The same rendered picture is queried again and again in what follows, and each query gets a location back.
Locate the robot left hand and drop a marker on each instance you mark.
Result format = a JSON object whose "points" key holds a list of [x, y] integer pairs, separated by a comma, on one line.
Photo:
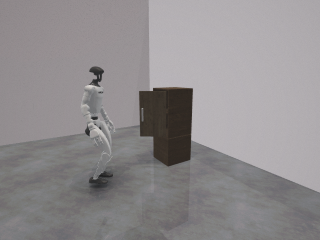
{"points": [[110, 123]]}

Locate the robot right hand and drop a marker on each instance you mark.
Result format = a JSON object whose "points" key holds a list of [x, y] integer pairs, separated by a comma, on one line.
{"points": [[95, 134]]}

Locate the handle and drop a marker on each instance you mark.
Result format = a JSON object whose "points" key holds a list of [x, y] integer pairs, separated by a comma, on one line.
{"points": [[142, 115]]}

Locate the left robot forearm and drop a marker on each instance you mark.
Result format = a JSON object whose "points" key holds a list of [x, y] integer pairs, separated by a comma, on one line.
{"points": [[104, 114]]}

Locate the cupboard door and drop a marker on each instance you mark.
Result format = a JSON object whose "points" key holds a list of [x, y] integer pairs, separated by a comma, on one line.
{"points": [[154, 104]]}

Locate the right robot forearm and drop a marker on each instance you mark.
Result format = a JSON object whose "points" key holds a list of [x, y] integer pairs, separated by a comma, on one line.
{"points": [[87, 116]]}

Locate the robot right shin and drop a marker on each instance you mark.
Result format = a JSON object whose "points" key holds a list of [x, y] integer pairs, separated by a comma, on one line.
{"points": [[103, 162]]}

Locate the robot right upper arm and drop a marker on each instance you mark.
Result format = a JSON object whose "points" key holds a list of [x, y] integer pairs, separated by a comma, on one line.
{"points": [[88, 91]]}

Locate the left robot foot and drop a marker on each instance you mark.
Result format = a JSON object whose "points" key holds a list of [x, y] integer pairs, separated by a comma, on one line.
{"points": [[105, 174]]}

